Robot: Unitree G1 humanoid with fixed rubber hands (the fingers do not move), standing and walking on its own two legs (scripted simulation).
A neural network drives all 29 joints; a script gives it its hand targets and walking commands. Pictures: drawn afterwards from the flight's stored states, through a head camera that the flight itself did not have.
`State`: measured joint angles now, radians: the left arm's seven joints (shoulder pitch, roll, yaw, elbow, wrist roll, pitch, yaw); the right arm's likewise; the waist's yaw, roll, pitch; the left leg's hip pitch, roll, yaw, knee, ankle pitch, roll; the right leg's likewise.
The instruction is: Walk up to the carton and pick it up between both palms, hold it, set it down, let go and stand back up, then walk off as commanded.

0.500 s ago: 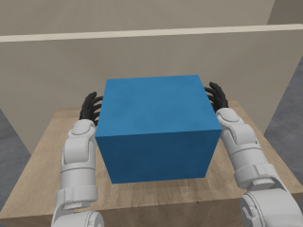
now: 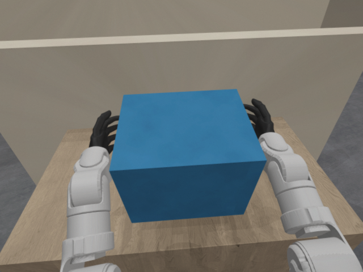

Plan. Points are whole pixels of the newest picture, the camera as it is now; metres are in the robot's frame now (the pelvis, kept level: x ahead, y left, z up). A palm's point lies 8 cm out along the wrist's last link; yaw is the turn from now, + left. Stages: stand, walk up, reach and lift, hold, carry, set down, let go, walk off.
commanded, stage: hold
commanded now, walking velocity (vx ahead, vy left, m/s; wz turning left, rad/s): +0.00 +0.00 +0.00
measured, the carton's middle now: (184, 155) +0.35 +0.01 +0.13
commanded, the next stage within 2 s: none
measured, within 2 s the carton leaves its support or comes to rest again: neither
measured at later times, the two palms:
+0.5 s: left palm (104, 145) +0.35 +0.18 +0.17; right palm (264, 132) +0.36 -0.17 +0.18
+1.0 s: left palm (103, 151) +0.34 +0.18 +0.17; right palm (265, 138) +0.35 -0.17 +0.17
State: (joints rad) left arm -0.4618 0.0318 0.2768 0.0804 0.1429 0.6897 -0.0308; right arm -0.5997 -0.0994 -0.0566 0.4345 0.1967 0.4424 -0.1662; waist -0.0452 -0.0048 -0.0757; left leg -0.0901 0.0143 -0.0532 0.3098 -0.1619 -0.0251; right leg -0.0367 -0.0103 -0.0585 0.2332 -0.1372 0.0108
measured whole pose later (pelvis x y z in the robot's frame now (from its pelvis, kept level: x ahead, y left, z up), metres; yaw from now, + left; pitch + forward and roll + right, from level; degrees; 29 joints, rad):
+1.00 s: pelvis -0.01 +0.00 +0.00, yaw +0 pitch -5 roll -1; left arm -0.49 0.03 0.28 0.14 0.16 0.69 -0.04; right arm -0.62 -0.11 -0.05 0.49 0.20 0.44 -0.17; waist -0.05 -0.01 -0.05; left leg -0.08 0.01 -0.05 0.31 -0.16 -0.03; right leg -0.03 -0.01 -0.06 0.25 -0.14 0.01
